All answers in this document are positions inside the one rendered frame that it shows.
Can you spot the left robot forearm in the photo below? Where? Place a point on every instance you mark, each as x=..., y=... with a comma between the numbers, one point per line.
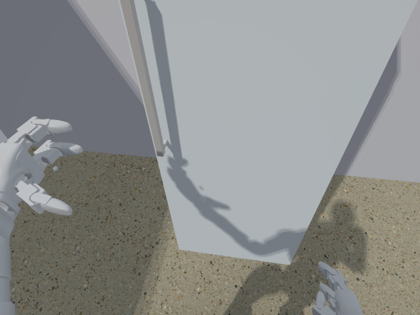
x=9, y=210

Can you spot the left robot hand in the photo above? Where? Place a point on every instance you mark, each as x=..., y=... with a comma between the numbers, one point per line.
x=16, y=161

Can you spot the fridge door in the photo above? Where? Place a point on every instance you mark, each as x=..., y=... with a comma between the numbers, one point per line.
x=258, y=101

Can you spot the handle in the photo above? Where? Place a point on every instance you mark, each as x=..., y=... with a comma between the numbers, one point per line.
x=133, y=29

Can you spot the right robot hand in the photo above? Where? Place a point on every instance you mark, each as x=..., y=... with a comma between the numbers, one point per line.
x=341, y=302

